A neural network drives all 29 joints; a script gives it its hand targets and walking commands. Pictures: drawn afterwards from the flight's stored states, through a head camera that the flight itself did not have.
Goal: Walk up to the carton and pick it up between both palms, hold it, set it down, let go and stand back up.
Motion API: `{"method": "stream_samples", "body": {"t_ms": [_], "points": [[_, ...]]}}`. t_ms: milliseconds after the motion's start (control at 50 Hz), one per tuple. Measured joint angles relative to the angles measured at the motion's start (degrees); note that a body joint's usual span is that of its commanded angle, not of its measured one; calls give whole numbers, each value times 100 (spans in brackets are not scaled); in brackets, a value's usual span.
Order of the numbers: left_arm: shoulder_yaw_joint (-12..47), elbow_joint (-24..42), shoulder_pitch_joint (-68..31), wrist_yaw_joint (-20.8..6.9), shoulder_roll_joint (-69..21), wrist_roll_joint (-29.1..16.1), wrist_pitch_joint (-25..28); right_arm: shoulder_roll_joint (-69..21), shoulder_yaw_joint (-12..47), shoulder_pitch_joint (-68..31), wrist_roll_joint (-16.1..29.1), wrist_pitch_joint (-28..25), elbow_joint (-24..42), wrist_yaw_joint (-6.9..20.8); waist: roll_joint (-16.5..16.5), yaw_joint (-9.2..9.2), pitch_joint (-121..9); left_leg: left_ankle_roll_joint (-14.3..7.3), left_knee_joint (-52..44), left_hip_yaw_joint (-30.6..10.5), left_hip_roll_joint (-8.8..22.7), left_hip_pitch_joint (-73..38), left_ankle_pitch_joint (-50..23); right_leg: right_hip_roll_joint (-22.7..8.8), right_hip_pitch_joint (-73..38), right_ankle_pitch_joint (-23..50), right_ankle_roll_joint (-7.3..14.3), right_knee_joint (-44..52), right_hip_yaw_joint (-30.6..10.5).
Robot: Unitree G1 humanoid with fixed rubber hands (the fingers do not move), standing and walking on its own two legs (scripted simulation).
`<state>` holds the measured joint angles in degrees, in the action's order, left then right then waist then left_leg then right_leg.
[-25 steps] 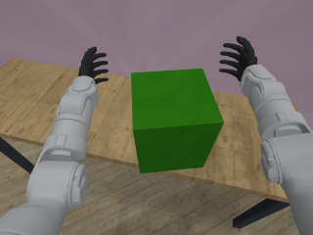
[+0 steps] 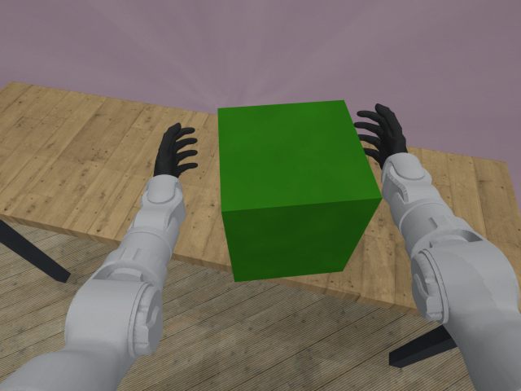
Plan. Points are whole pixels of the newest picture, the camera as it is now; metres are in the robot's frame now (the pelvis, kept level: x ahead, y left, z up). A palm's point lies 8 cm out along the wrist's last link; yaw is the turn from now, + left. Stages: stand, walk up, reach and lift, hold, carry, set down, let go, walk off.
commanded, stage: reach and lift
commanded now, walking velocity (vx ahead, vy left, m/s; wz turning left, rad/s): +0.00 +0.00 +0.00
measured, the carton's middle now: (285, 197) +0.43 +0.03 +0.00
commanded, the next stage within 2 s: none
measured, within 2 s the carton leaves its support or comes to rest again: neither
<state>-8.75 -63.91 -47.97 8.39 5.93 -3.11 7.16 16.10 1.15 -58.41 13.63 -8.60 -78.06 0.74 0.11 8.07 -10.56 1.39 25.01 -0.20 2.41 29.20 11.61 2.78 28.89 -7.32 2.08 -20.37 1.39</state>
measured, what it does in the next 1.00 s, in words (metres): stands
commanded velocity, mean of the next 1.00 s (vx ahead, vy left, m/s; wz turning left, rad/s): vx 0.00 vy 0.00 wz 0.00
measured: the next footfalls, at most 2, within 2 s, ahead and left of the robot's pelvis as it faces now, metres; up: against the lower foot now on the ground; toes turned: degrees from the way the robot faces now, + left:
none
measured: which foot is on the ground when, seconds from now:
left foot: down 0.00-1.00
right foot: down 0.00-1.00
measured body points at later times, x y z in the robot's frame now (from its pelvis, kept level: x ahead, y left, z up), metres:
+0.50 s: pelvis +0.00 -0.01 -0.01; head +0.08 -0.01 +0.44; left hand +0.42 +0.20 +0.05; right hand +0.49 -0.12 +0.06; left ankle -0.01 +0.13 -0.74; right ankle +0.01 -0.10 -0.74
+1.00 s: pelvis +0.01 +0.00 +0.01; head +0.08 +0.02 +0.45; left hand +0.41 +0.19 +0.05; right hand +0.46 -0.11 +0.07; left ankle -0.01 +0.12 -0.74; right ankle +0.01 -0.10 -0.74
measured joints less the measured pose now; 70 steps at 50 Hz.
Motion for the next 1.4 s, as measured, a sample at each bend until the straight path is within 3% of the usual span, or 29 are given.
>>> {"method": "stream_samples", "body": {"t_ms": [100, 320, 500, 640, 780, 880, 1120, 1400], "points": [[-12, -431, -59, 3, -67, -30, 410, -24, 185, 57, 164, -259, -339, 20, 59, 8, -61, 7, 122, 34, 10, 167, 56, 5, 205, -81, 6, -182, -23], [68, -664, -102, 45, -30, -276, 861, -128, 261, 22, 230, -553, -291, -68, -20, 50, -223, 23, 404, 31, 27, 683, 147, 11, 731, -204, 25, -506, 4], [-293, -600, -88, -51, -262, 102, 975, -252, 2, 26, -101, -626, -249, -186, -4, -34, -198, 37, 333, 21, 18, 633, 120, -9, 692, -247, 50, -515, 56], [-1101, -287, -12, 36, -556, 836, 938, -564, -666, 118, -870, -550, 38, -231, 43, -157, -5, 35, 106, 89, 8, 355, 27, -24, 466, -205, 56, -390, 21], [-2420, 548, 330, -160, -1026, 2053, 846, -1144, -2316, 531, -2822, -563, 872, -180, 15, -342, 371, 1, -427, 231, -11, -351, -165, -69, -214, -45, 27, 91, 14], [-2653, 1121, 582, -358, -1263, 2465, 636, -1399, -2804, 902, -3371, -578, 1436, 34, 72, -362, 647, -43, -664, 333, -29, -856, -198, -92, -678, -34, -3, 265, -28], [-2344, 2064, 970, -412, -1553, 2645, -57, -1445, -2838, 1247, -3261, -428, 1819, 264, 260, -293, 832, -86, -668, 457, -13, -1206, -70, -90, -1057, -80, -48, 376, -89], [-2181, 2331, 1216, -354, -1628, 2512, -141, -1421, -2627, 1390, -3086, -465, 1885, 291, 185, -331, 791, -105, -580, 470, -13, -1210, 11, -120, -1115, -183, -57, 322, 17]]}}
